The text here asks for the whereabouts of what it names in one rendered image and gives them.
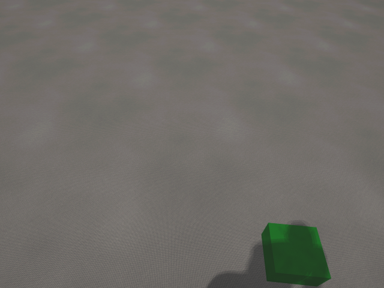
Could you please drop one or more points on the carton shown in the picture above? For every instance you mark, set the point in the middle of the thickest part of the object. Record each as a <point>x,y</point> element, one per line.
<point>294,254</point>

